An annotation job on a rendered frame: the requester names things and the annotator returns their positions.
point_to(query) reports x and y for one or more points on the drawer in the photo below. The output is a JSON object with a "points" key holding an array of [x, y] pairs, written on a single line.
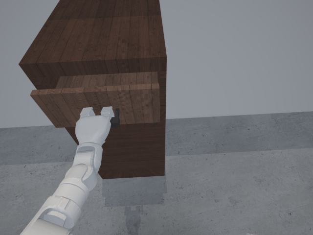
{"points": [[135, 94]]}

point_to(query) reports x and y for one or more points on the robot left forearm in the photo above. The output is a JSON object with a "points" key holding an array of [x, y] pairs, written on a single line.
{"points": [[64, 206]]}

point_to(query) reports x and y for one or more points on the cabinet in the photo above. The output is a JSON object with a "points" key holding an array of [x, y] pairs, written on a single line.
{"points": [[89, 37]]}

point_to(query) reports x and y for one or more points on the left robot upper arm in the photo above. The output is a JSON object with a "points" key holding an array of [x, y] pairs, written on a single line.
{"points": [[43, 227]]}

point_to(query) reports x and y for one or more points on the handle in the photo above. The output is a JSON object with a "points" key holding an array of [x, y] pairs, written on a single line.
{"points": [[115, 122]]}

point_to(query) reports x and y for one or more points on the left robot hand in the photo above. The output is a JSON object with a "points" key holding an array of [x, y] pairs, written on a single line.
{"points": [[92, 128]]}

